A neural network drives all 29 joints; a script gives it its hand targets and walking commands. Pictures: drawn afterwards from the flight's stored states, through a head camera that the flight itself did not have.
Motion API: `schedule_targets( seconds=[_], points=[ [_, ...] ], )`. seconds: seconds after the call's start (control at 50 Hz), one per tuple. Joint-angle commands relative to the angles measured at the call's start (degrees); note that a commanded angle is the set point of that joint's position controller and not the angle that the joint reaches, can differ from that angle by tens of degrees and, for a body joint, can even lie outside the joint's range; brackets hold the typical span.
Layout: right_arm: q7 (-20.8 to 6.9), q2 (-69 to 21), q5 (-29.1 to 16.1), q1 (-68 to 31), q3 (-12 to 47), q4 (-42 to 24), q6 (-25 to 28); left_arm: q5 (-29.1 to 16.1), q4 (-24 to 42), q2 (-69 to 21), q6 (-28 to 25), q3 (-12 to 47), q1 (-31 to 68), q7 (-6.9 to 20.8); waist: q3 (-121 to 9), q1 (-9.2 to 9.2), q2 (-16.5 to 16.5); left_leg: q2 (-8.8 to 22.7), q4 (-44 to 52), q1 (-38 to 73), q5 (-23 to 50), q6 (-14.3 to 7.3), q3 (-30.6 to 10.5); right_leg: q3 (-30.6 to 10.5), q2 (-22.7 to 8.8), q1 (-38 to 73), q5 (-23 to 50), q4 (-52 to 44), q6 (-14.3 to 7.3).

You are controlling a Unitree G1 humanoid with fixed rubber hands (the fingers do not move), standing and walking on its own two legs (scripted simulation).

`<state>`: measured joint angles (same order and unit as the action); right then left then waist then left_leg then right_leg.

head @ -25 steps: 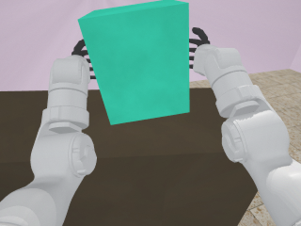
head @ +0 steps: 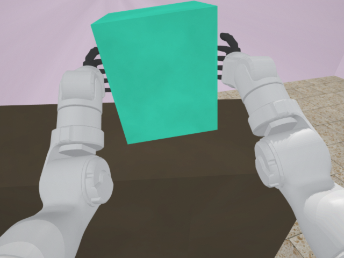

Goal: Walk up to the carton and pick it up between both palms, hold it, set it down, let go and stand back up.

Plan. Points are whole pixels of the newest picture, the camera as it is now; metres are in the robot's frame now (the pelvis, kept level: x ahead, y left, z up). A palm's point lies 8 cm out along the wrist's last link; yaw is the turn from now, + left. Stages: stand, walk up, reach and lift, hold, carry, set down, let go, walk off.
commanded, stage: hold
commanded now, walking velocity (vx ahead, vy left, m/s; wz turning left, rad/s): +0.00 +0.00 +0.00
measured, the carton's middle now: (161, 70) +0.43 +0.00 +0.31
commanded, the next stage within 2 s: none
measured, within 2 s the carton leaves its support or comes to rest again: neither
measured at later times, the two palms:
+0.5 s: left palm (89, 77) +0.38 +0.15 +0.32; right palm (230, 62) +0.37 -0.14 +0.35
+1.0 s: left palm (90, 76) +0.37 +0.15 +0.32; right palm (231, 64) +0.37 -0.15 +0.34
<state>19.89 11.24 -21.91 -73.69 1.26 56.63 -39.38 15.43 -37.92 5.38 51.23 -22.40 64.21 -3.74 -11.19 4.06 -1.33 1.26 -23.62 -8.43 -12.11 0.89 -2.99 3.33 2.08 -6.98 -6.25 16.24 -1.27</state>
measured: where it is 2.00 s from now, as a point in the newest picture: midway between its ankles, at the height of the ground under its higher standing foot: outside the picture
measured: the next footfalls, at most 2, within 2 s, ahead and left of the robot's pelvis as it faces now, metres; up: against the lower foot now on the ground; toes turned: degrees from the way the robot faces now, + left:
none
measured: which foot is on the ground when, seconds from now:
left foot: down 0.00-1.00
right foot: down 0.00-1.00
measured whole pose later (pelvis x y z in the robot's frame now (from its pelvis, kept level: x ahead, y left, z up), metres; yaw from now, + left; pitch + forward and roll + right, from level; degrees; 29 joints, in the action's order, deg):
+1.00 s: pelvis +0.00 +0.00 +0.00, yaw +1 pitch -3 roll -2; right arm 20.5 10.9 -22.1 -73.8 1.2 56.2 -40.4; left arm 16.1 -38.8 6.1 51.0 -22.4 64.9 -3.0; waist -11.3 4.6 -1.0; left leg 1.2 -23.3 -8.2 -11.9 1.2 -4.1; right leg 2.5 2.7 -6.4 -6.2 15.8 -1.5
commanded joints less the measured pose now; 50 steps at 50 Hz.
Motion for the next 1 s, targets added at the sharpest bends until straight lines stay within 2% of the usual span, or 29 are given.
schedule_targets(
  seconds=[0.0,0.06,0.3,0.38,0.54,0.78,0.94,0.98],
  points=[
    [-11.09,-37.69,-11.67,-48.67,2.72,-20.37,2.0,-12.75,11.31,-28.88,-6.23,13.07,56.13,11.45,-21.41,0.19,-0.71,-3.91,4.06,-3.72,11.55,2.63,1.26,-3.36,1.94,16.4,9.35,0.43,3.59],
    [-10.91,-37.7,-11.26,-48.54,2.4,-19.42,1.63,-12.43,9.97,-28.45,-6.18,12.52,56.2,11.8,-20.18,0.28,0.11,-3.92,4.25,-4.13,9.96,2.39,1.32,-3.5,1.88,15.86,7.73,-0.04,3.61],
    [-10.99,-36.48,-10.61,-50.03,0.92,-18.69,2.03,-12.34,7.83,-28.9,-6.67,12.3,56.83,12.34,-19.67,0.73,-1.38,-3.52,4.96,-4.84,8.69,2.59,0.97,-3.42,1.85,15.41,6.27,-0.07,3.08],
    [-11.06,-36.01,-10.76,-49.5,0.49,-18.26,2.1,-12.65,8.63,-29.47,-6.75,13.05,57.25,12.23,-20.07,1.32,-3.08,-3.4,4.85,-4.79,9.49,3.04,0.92,-3.3,1.83,15.64,6.86,0.21,2.91],
    [-11.12,-35.77,-11.45,-48.56,1.17,-18.52,2.06,-12.59,10.22,-29.5,-6.66,13.66,57.01,12.1,-20.6,1.44,-3.83,-3.33,4.39,-3.59,11.39,3.43,0.75,-3.06,2.21,15.85,8.27,0.33,2.79],
    [-10.73,-37.14,-11.76,-50.08,2.49,-21.22,2.09,-12.79,10.87,-29.31,-6.67,13.54,57.12,11.83,-21.56,0.93,-1.69,-3.79,3.73,-2.75,11.92,2.87,0.84,-3.4,1.86,15.11,8.23,-0.04,3.2],
    [-10.46,-37.21,-11.84,-49.24,2.71,-20.99,1.66,-12.4,10.49,-28.58,-6.35,12.74,56.17,12.09,-21.12,0.68,-0.56,-3.75,3.87,-2.05,11.66,2.62,0.99,-3.35,1.86,14.56,7.79,-0.51,3.43],
    [-10.57,-36.93,-11.53,-49.0,2.23,-19.91,1.46,-12.25,10.21,-28.57,-6.27,12.83,56.73,12.15,-20.12,0.91,-1.18,-3.59,4.17,-2.52,10.67,2.63,0.84,-3.47,1.86,14.08,6.4,-0.76,3.21]
  ],
)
